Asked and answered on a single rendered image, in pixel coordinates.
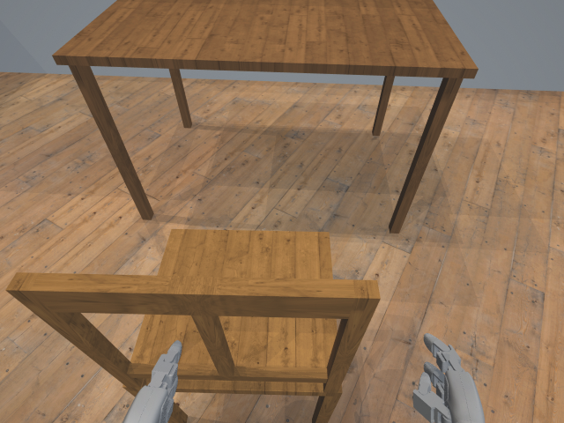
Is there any left robot hand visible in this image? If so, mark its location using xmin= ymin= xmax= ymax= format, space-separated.
xmin=122 ymin=340 xmax=182 ymax=423

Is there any chair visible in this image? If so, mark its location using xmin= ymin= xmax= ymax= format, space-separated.
xmin=5 ymin=229 xmax=381 ymax=423

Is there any right robot hand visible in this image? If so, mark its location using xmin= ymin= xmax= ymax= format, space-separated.
xmin=413 ymin=333 xmax=485 ymax=423

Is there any table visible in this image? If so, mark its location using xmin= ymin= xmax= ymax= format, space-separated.
xmin=52 ymin=0 xmax=479 ymax=234

